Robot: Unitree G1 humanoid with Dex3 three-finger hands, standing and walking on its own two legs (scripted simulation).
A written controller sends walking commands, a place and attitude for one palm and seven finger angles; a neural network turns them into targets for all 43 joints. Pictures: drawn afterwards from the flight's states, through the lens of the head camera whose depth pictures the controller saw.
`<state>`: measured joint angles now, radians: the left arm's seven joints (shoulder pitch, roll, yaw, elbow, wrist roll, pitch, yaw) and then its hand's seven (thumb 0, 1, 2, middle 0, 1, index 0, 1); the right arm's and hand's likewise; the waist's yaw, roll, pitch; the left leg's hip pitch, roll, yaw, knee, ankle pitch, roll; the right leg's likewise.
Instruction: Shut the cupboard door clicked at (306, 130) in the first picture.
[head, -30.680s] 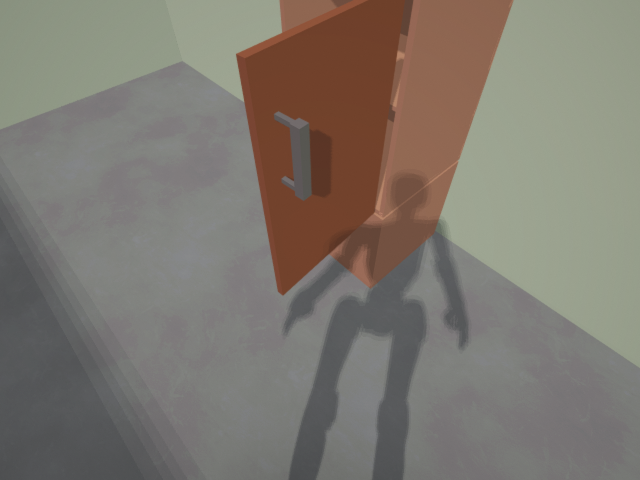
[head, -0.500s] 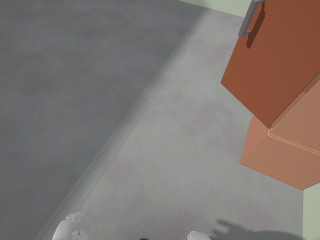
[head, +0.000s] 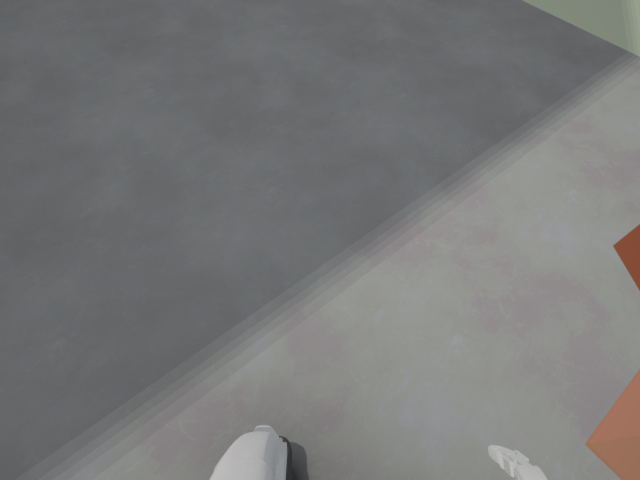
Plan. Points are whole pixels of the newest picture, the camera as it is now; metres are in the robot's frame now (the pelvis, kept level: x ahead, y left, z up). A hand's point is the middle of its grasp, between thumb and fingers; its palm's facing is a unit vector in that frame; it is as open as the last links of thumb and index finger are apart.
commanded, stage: walk to a spot facing it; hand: left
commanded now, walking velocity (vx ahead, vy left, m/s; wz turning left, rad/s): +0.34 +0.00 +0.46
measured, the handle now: out of the picture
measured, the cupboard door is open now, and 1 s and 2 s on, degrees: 56 56 56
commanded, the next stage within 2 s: turn to face it in 0.58 s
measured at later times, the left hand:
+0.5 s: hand (208, 323) +0.33 +0.21 -0.13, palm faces +0.07 -0.98 -0.19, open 7.3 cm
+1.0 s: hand (203, 340) +0.31 +0.22 -0.18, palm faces +0.22 -0.96 -0.16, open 7.3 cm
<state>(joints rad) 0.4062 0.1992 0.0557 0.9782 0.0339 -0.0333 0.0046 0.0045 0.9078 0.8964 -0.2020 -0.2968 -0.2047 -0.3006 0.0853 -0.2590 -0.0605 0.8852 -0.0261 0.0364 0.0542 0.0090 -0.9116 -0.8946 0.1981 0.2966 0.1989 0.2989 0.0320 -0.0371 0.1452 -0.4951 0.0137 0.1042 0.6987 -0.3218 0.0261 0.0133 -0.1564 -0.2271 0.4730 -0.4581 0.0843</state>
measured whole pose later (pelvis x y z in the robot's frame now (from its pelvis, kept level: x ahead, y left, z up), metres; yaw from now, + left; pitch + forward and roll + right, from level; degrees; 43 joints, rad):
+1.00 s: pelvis +0.37 +0.06 +0.00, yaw +8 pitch -1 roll -1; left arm 0.33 0.17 0.05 1.05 0.02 0.05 0.01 0.00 0.92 0.90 -0.20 -0.30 -0.20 -0.30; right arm 0.12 -0.14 -0.01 0.94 -0.04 -0.03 -0.02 0.00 -0.91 -0.89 0.20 0.30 0.20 0.30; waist 0.04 -0.03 0.08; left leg -0.36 0.08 0.14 0.62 -0.24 0.03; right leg -0.34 -0.03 -0.06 0.97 -0.57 0.01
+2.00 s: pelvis +0.46 +0.06 +0.01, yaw -28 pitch +0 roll +0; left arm 0.11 0.21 0.04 0.84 0.02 0.03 -0.01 0.00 0.91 0.90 -0.20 -0.30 -0.20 -0.30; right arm 0.23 -0.26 -0.05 0.92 -0.01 0.08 -0.02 0.01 -0.91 -0.89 0.20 0.30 0.20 0.30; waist -0.03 0.05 0.12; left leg -0.44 0.09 0.07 1.12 -0.50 -0.07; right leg -0.27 0.02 -0.01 0.57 -0.31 -0.03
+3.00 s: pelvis +0.51 +0.07 +0.00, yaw -62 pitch +1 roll -1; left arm 0.20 0.23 0.05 0.89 0.02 0.06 -0.02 0.01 0.91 0.90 -0.20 -0.30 -0.21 -0.30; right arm 0.19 -0.24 -0.04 0.86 -0.01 0.03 -0.01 0.01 -0.91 -0.89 0.20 0.30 0.20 0.30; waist 0.00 -0.02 0.06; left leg -0.33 0.04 0.03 0.59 -0.29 -0.05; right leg -0.31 0.05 0.12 0.57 -0.28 0.02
